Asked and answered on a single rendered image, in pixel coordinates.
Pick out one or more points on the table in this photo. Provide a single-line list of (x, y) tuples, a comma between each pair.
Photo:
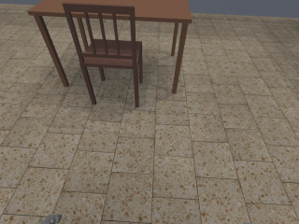
[(176, 11)]

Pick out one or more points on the chair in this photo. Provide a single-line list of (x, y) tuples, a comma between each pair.
[(107, 53)]

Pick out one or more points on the left robot hand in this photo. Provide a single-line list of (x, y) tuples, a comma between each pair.
[(51, 219)]

